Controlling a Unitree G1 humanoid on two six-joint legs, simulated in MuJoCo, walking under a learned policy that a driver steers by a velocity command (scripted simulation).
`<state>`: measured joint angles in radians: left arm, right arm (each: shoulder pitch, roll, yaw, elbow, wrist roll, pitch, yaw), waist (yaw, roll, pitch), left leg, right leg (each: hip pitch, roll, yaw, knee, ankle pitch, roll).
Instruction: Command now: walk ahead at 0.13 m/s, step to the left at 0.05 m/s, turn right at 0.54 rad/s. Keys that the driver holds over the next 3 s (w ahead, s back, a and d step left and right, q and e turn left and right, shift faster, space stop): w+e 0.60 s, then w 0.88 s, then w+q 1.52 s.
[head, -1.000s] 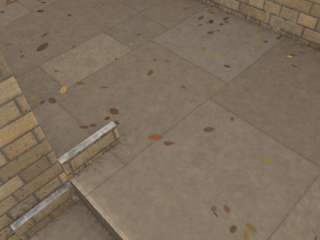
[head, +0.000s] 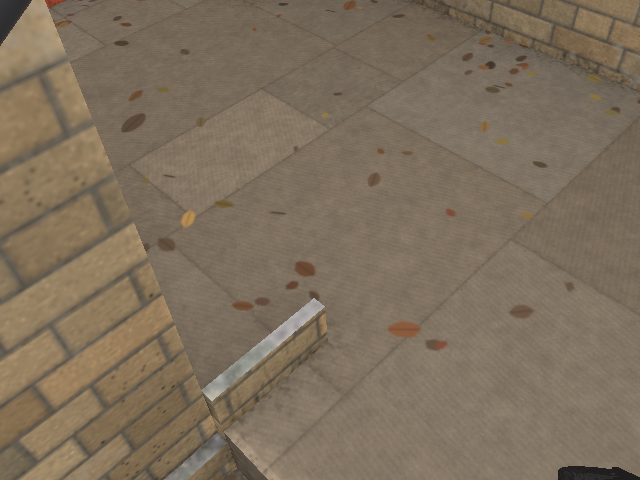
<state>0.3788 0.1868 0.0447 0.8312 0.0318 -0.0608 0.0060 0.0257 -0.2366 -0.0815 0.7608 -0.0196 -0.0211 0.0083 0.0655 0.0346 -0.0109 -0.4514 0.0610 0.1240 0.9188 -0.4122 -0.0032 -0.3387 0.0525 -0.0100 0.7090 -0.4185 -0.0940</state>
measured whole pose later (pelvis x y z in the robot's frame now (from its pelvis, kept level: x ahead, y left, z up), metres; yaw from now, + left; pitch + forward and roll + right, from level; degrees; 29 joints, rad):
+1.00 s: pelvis +0.47 -0.02 +0.17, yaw -29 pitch +7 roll -3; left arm 0.38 0.18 0.01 1.06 0.04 -0.13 -0.05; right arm 0.08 -0.19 0.01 0.81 -0.08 -0.07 0.07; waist 0.03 0.03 -0.11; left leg -0.93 0.10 -0.11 1.15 -0.10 0.02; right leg -0.26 0.12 0.02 0.61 -0.47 -0.06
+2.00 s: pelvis +0.92 -0.30 +0.19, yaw -17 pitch +2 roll -2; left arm 0.35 0.22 0.07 0.94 0.01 -0.09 0.03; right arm 0.08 -0.24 -0.07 0.74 0.02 -0.04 0.01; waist 0.07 0.04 0.00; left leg -0.74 0.10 -0.02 0.79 0.03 0.04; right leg 0.02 0.01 -0.24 0.25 -0.30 -0.01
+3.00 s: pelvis +1.35 -0.24 +0.17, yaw +18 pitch +0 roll -1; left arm 0.19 0.38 0.10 0.78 0.00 -0.02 0.06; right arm 0.34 -0.32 -0.08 0.60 0.01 0.04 0.06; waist -0.03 -0.05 0.00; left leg -0.39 -0.03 -0.04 0.71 -0.35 0.05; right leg -0.44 -0.15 0.06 1.01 -0.50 0.00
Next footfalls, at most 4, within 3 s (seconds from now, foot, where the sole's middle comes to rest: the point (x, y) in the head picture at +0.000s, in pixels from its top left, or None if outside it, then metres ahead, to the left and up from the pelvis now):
0.28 left None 0.19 0.15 -0.75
0.72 right None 0.37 -0.08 -0.58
1.08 left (374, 332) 0.76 0.00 -0.58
1.62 right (556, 308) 0.83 -0.38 -0.58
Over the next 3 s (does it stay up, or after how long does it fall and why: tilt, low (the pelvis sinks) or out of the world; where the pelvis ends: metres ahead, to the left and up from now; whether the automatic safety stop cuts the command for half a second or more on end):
stays up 1.35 -0.24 0.17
